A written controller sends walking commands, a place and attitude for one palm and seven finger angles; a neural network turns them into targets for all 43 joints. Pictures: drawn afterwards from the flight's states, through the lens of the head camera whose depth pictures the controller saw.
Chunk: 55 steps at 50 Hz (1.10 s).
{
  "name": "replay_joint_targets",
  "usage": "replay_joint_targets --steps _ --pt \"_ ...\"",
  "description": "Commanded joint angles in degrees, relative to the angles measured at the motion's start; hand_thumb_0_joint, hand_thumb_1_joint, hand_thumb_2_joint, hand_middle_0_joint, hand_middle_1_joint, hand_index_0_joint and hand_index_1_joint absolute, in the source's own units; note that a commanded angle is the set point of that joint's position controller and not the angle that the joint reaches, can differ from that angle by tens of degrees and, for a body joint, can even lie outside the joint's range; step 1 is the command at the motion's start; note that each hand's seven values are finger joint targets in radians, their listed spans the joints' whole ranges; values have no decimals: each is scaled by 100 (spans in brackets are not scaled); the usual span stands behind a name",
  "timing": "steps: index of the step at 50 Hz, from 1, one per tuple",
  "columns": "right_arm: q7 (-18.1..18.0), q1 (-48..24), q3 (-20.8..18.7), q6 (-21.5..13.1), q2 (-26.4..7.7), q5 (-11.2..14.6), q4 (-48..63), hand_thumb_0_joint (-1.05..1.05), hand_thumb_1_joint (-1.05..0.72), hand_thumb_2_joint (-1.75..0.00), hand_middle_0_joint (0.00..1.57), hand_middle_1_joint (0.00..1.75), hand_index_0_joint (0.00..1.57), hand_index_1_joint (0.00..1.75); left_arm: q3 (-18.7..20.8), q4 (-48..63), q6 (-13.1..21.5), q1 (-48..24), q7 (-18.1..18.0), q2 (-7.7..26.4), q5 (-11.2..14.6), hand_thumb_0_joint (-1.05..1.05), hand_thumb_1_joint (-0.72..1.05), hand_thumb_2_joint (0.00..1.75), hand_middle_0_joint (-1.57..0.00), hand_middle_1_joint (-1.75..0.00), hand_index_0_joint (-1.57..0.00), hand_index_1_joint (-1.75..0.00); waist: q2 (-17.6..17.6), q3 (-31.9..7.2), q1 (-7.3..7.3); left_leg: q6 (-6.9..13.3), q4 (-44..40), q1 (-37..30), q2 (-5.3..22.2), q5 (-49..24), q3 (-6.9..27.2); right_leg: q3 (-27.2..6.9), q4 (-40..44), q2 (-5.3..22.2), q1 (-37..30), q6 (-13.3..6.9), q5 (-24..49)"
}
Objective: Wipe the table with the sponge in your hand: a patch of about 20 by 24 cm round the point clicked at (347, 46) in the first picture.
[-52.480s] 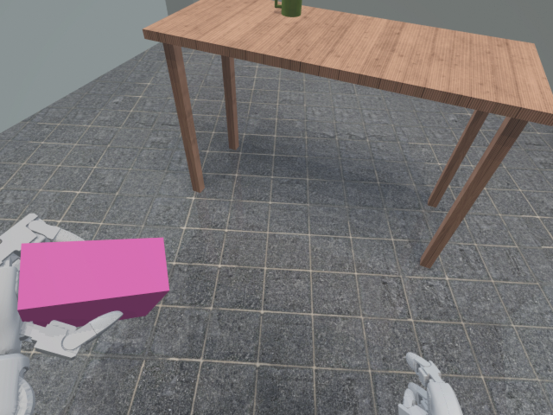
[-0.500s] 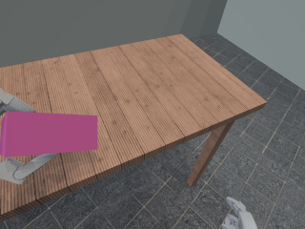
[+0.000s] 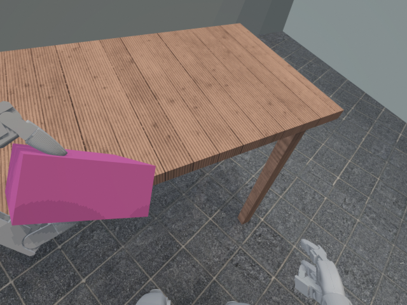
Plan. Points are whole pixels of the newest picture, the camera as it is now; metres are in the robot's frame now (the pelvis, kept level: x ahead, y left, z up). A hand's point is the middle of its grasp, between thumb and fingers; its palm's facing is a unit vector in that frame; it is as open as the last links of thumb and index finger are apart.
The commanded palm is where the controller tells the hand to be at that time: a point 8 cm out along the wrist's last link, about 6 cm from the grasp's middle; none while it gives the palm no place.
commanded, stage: step back with the hand held close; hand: left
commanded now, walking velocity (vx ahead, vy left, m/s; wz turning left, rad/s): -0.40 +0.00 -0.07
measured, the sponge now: (97, 179) +0.24 +0.15 +0.20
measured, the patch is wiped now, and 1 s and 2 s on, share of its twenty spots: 0.90 0.90 0.90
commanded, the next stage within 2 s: stop stepping back and stand still in 0.16 s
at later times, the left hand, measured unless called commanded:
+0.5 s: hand out of the picture +0.03 +0.20 +0.27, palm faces +0.33 -0.86 -0.38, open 10.0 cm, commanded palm +0.00 +0.26 +0.28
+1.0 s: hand out of the picture -0.06 +0.21 +0.27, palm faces +0.43 -0.83 -0.35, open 10.1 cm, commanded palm -0.10 +0.26 +0.28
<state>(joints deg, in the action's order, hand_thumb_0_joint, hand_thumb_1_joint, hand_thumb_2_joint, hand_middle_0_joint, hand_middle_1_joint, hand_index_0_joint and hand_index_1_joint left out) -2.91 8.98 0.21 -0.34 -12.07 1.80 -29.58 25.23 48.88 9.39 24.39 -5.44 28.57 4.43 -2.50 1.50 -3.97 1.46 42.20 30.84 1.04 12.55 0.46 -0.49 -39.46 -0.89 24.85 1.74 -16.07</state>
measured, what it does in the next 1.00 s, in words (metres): walks backwards: right foot, then left foot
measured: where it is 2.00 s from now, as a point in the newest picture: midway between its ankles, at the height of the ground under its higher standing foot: outside the picture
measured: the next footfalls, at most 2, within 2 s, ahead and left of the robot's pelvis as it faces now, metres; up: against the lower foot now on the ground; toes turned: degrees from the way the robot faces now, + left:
right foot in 0.30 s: -0.10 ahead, -0.14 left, +0.00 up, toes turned -5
left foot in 0.54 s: -0.19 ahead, +0.11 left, +0.00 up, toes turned +0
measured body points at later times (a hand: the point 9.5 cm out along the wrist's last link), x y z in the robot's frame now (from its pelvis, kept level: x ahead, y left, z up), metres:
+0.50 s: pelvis -0.17 -0.01 +0.01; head -0.20 +0.02 +0.46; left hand +0.01 +0.24 +0.29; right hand -0.05 -0.26 -0.07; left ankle -0.20 +0.10 -0.65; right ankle -0.14 -0.14 -0.71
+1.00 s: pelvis -0.27 -0.02 +0.01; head -0.29 -0.01 +0.46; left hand -0.08 +0.25 +0.29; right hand -0.13 -0.26 -0.08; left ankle -0.26 +0.11 -0.68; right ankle -0.22 -0.12 -0.71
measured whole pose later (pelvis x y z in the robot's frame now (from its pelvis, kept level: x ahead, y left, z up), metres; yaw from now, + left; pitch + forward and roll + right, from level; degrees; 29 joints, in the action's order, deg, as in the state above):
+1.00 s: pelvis -0.27 -0.02 +0.01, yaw -2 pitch +0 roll +0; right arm -2.5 13.3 1.2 -2.1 -11.9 2.1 -37.2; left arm 27.1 36.8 7.5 18.5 -6.3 25.2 4.8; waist -0.4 -3.3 -0.6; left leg 2.3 52.9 26.1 3.2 22.0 -2.8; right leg 6.0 -36.7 1.1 22.4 -3.5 -16.4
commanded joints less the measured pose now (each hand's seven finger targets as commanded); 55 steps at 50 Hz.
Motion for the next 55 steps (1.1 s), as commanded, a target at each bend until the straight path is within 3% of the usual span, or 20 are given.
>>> replay_joint_targets --steps 1,4,12,14,16,19,25,28,30,32,37,39,40,41,44,50,52,53,54,55 --pt "-47 -217 -344 -608 -688 -188 587 0 -90 -90 20 30 20 30 1419 1283 556 -923 -497 1148 74 0 10 130 -120 -160 -120 -160 2654 -1697 237 488 -2445 -1298 2038 -710 2134 -345 -2578 -214 467 -124 -2004" --pt "-69 182 -444 -829 -773 -118 166 0 -90 -90 20 30 20 30 1327 136 394 -1784 -600 1104 29 0 10 130 -120 -160 -120 -160 1497 -1840 207 485 -1915 -2030 1790 -1619 1373 -413 -2721 -212 762 -37 -1580" --pt "36 -244 -210 -872 -831 6 451 0 -90 -90 20 30 20 30 236 -192 57 -2118 -298 434 34 0 10 130 -120 -160 -120 -160 2064 -1122 335 -36 -2856 -523 1088 1853 864 501 -152 -373 -997 -260 -1054" --pt "56 -226 -207 -749 -744 0 518 0 -90 -90 20 30 20 30 436 -167 100 -1734 -250 664 38 0 10 130 -120 -160 -120 -160 1249 -1279 465 -329 -1164 -378 563 2177 226 311 1351 145 -1307 -654 -641" --pt "85 -290 -151 -701 -573 82 554 0 -90 -90 20 30 20 30 744 370 185 -1414 -273 1249 48 0 10 130 -120 -160 -120 -160 -1117 -1117 478 -644 3927 -84 -528 1773 -160 -1707 2834 2234 283 -1516 184" --pt "104 -518 -76 -446 -441 193 644 0 -90 -90 20 30 20 30 1116 490 39 -1191 -158 1281 164 0 10 130 -120 -160 -120 -160 -1417 -588 166 -423 4755 61 78 542 464 -748 2379 1737 997 -1022 48" --pt "-29 -220 -135 -371 -746 132 398 0 -90 -90 20 30 20 30 977 -716 -22 -1718 -321 1097 54 0 10 130 -120 -160 -120 -160 684 -801 227 97 -734 -1451 281 968 -24 -736 824 1312 378 -702 646" --pt "-90 16 -230 -577 -888 115 469 0 -90 -90 20 30 20 30 851 -567 58 -2164 -331 1093 75 0 10 130 -120 -160 -120 -160 2302 -1088 278 549 -2430 -2426 1093 -23 660 289 -1921 -63 854 -267 -1079" --pt "-41 -37 -195 -819 -738 45 368 0 -90 -90 20 30 20 30 1016 -162 178 -2478 -349 1391 -96 0 10 130 -120 -160 -120 -160 2048 -1576 120 1139 -1825 -2634 1559 -1234 1550 43 -2809 124 1591 -161 -1463" --pt "117 -60 -194 -931 -673 89 145 0 -90 -90 20 30 20 30 516 -512 141 -2081 -253 768 -57 0 10 130 -120 -160 -120 -160 896 -746 151 1325 -2359 -1675 1859 52 2196 -546 -3466 318 1825 -154 -915" --pt "53 -275 -104 -963 -824 59 244 0 -90 -90 20 30 20 30 397 -514 97 -2052 -230 677 -26 0 10 130 -120 -160 -120 -160 1536 -188 370 628 -2223 -170 1300 2305 917 217 -333 342 -454 -210 -723" --pt "-2 -371 -112 -836 -856 -27 280 0 -90 -90 20 30 20 30 578 -725 9 -1819 -249 749 -76 0 10 130 -120 -160 -120 -160 671 -495 551 366 -752 478 707 2696 313 543 887 84 -1899 -286 -366" --pt "11 -369 -149 -754 -782 -22 281 0 -90 -90 20 30 20 30 662 -741 -10 -1856 -240 867 -126 0 10 130 -120 -160 -120 -160 -613 -619 533 212 1239 866 109 2332 -323 -302 1589 658 -2075 -625 -399" --pt "31 -356 -198 -680 -727 16 304 0 -90 -90 20 30 20 30 746 -835 -13 -1840 -206 1084 -136 0 10 130 -120 -160 -120 -160 -1754 -781 337 49 2958 1120 -200 1930 -162 -2448 2522 1851 -1665 -1020 -878" --pt "70 -343 -236 -637 -719 69 181 0 -90 -90 20 30 20 30 958 -386 143 -2051 -167 1128 13 0 10 130 -120 -160 -120 -160 -239 -669 223 -20 3258 751 328 844 414 -2735 2817 2106 -601 -1337 -2056" --pt "-188 -381 -15 -647 -498 -20 298 0 -90 -90 20 30 20 30 739 -304 105 -1400 -396 786 98 0 10 130 -120 -160 -120 -160 304 -947 196 172 -979 -2117 112 1235 -667 -394 1608 1115 557 -836 -2656" --pt "-241 -324 -89 -770 -866 -77 338 0 -90 -90 20 30 20 30 559 -146 147 -1786 -466 577 92 0 10 130 -120 -160 -120 -160 2319 -872 198 729 -2609 -2173 1231 2916 1680 454 -766 80 841 -342 -1899" --pt "-216 -321 -76 -857 -788 -14 345 0 -90 -90 20 30 20 30 644 -192 176 -2167 -505 751 -7 0 10 130 -120 -160 -120 -160 2415 -676 185 1169 -3207 -1843 1879 3082 2551 355 -2011 -45 1227 -203 -1623" --pt "-186 -398 -173 -921 -775 -30 309 0 -90 -90 20 30 20 30 844 -444 151 -2173 -476 910 -104 0 10 130 -120 -160 -120 -160 1534 -935 451 1043 -2967 -1610 1697 1799 1798 75 -2393 152 757 -254 -1364" --pt "-112 -43 -159 -895 -721 24 219 0 -90 -90 20 30 20 30 604 -664 108 -2235 -452 773 -96 0 10 130 -120 -160 -120 -160 1293 -775 232 999 -2822 -1680 1621 2104 1924 249 -2155 169 941 -190 -1203"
